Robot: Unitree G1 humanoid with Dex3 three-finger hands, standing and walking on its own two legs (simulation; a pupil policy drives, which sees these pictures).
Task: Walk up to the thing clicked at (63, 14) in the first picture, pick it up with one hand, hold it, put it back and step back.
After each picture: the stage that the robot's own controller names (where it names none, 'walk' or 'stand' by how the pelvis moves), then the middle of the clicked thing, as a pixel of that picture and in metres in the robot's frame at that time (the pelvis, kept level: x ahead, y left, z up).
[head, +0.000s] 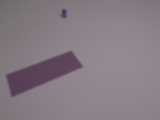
stand; (64, 13) +2.07 +0.26 -0.72
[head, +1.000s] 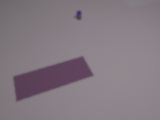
walk; (79, 15) +1.94 +0.16 -0.71
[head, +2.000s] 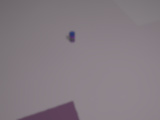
walk; (72, 37) +1.35 +0.18 -0.69
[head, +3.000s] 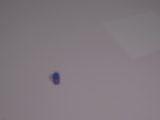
walk; (56, 78) +0.87 +0.21 -0.71
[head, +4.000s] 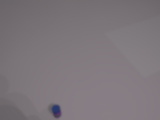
walk; (56, 111) +0.54 +0.19 -0.71
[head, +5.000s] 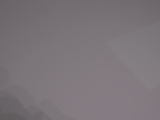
stand; out of the picture +0.37 +0.19 -0.71
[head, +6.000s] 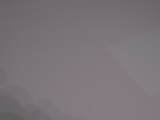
stand; out of the picture +0.34 +0.18 -0.72
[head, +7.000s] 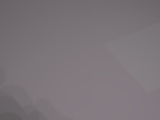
stand; out of the picture +0.35 +0.19 -0.72
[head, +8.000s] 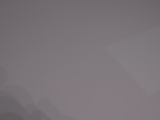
stand; out of the picture +0.35 +0.19 -0.73
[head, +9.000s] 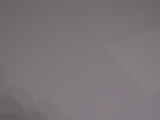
stand; out of the picture +0.35 +0.19 -0.73
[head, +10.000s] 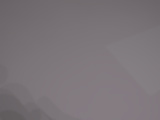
stand; out of the picture +0.34 +0.18 -0.73
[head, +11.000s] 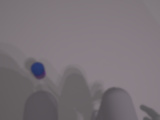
go down; (38, 71) +0.44 +0.17 -0.40
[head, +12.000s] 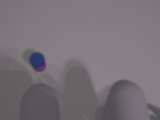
go down; (38, 62) +0.45 +0.17 -0.32
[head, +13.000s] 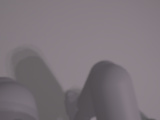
close in; out of the picture +0.45 +0.22 -0.23
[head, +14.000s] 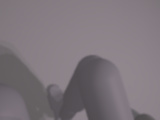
close; out of the picture +0.45 +0.24 -0.23
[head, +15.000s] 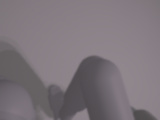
lift; out of the picture +0.43 +0.22 -0.24
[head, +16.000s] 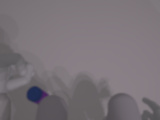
lift; (39, 96) +0.32 +0.20 -0.30
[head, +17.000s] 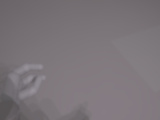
close; out of the picture +0.29 +0.26 -0.70
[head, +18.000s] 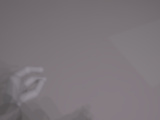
stand; out of the picture +0.30 +0.27 -0.70
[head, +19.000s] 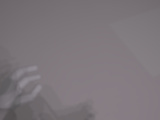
stand; out of the picture +0.30 +0.27 -0.67
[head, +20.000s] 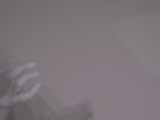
stand; out of the picture +0.30 +0.27 -0.66
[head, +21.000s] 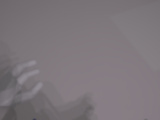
stand; out of the picture +0.31 +0.27 -0.64
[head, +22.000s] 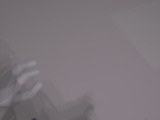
stand; out of the picture +0.31 +0.27 -0.64
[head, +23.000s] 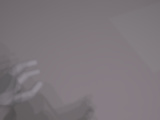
stand; out of the picture +0.30 +0.27 -0.64
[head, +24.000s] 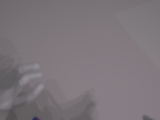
stand; out of the picture +0.31 +0.27 -0.62
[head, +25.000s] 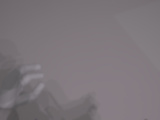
stand; out of the picture +0.29 +0.28 -0.63
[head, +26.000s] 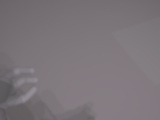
hold; out of the picture +0.27 +0.27 -0.69
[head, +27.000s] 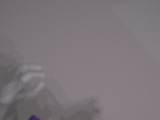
hold; out of the picture +0.30 +0.28 -0.61
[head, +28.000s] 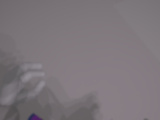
close; out of the picture +0.30 +0.28 -0.60
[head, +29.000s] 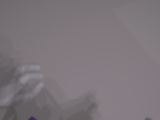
close; out of the picture +0.29 +0.28 -0.61
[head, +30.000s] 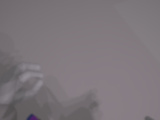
close; out of the picture +0.29 +0.28 -0.60
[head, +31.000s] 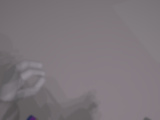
close; out of the picture +0.29 +0.28 -0.60
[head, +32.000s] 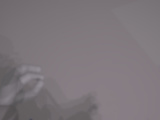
close; out of the picture +0.28 +0.29 -0.61
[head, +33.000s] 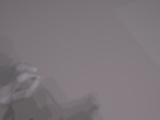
close; out of the picture +0.28 +0.29 -0.62
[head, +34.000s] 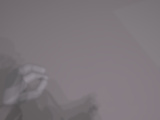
close; out of the picture +0.27 +0.29 -0.62
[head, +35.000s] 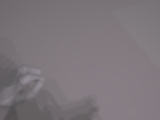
close; out of the picture +0.26 +0.29 -0.63
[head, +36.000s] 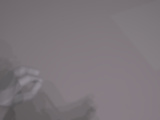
hold; out of the picture +0.26 +0.30 -0.64
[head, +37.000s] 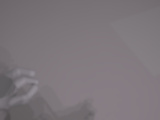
close; out of the picture +0.25 +0.30 -0.66
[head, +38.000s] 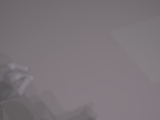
hold; out of the picture +0.24 +0.30 -0.69
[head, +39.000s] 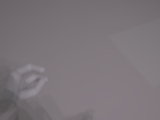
close; out of the picture +0.22 +0.30 -0.70
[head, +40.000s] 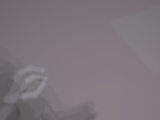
close; out of the picture +0.25 +0.30 -0.66
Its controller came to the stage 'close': yes
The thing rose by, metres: 0.25
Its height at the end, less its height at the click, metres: -0.02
